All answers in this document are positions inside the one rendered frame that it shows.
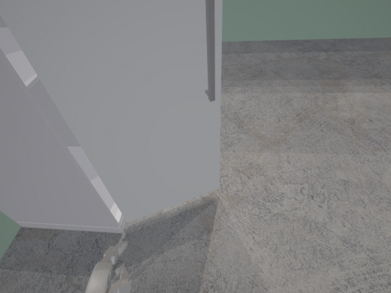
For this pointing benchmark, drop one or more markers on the robot left hand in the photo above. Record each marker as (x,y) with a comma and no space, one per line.
(103,277)

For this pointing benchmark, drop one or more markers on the fridge door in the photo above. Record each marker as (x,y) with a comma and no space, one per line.
(129,78)

